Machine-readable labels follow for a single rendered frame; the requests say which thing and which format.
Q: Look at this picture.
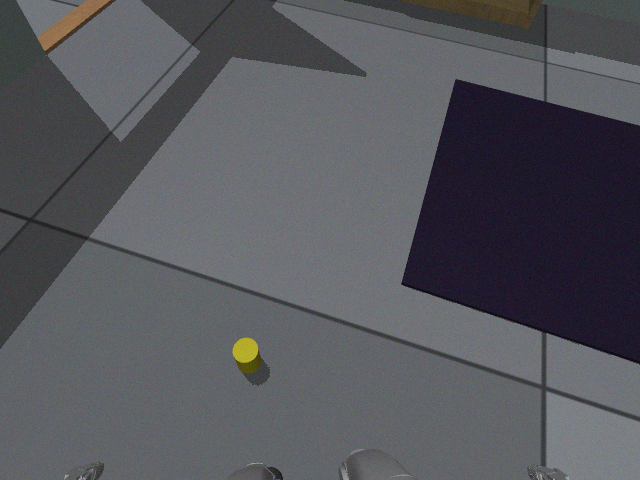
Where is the can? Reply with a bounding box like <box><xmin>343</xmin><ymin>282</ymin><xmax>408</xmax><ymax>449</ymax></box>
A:
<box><xmin>233</xmin><ymin>338</ymin><xmax>261</xmax><ymax>374</ymax></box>

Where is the left robot hand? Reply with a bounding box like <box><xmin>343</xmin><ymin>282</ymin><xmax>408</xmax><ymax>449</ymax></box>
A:
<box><xmin>64</xmin><ymin>462</ymin><xmax>104</xmax><ymax>480</ymax></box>

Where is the bookshelf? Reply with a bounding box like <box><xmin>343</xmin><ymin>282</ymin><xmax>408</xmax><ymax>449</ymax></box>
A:
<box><xmin>399</xmin><ymin>0</ymin><xmax>543</xmax><ymax>29</ymax></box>

